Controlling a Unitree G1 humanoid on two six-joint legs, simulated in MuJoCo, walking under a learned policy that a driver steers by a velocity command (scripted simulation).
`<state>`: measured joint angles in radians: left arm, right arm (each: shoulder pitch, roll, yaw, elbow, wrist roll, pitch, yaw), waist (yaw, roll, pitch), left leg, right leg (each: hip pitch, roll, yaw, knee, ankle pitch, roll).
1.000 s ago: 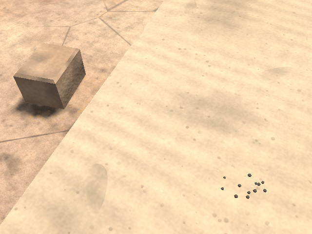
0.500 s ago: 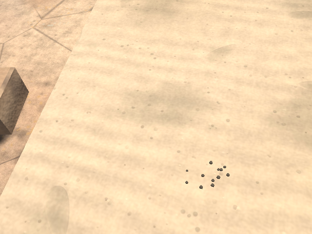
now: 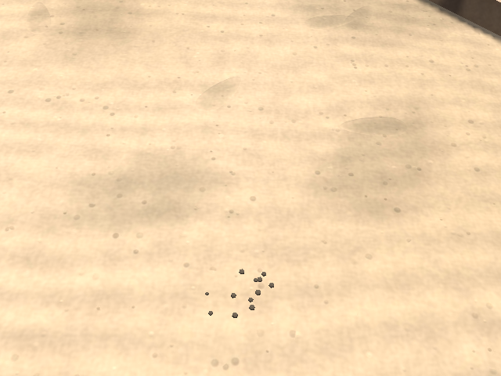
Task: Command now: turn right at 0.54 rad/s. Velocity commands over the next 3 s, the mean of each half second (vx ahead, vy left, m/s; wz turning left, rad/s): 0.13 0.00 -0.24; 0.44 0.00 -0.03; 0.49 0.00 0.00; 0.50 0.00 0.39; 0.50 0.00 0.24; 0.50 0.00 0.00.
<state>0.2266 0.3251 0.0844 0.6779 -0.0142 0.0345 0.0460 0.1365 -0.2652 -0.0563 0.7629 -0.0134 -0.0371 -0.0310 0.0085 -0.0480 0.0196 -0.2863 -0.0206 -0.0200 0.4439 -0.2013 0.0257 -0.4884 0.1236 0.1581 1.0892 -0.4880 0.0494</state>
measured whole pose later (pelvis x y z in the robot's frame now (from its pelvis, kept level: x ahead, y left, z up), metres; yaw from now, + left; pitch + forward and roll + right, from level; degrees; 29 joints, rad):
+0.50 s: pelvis +0.05 -0.04 +0.01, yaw -6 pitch +2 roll +1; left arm 0.40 0.23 0.03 0.69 0.00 -0.06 0.00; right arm 0.23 -0.32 -0.06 0.78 0.01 -0.06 0.02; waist 0.01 0.05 -0.02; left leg -0.59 0.07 0.00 1.01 -0.21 0.02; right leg -0.08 0.03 0.02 0.30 -0.25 -0.05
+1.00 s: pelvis +0.30 +0.00 +0.00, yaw -5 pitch +2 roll +1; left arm 0.27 0.29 0.04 0.72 -0.02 -0.07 0.00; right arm 0.29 -0.27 -0.04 0.79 0.00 -0.10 0.04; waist -0.02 -0.05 0.02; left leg -0.23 -0.06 0.06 0.36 -0.17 0.08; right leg -0.56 -0.10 0.04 1.14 -0.27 -0.02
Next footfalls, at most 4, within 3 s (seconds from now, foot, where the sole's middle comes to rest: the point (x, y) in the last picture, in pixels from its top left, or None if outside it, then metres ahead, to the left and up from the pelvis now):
0.32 right None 0.02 -0.14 -0.78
0.80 left None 0.36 0.08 -0.78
1.34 right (312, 310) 0.65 -0.18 -0.78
1.90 left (231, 220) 0.95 0.06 -0.78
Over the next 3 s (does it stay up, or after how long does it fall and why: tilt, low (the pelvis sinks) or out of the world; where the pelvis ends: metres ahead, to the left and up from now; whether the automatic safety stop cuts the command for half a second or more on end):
stays up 1.39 0.10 -0.02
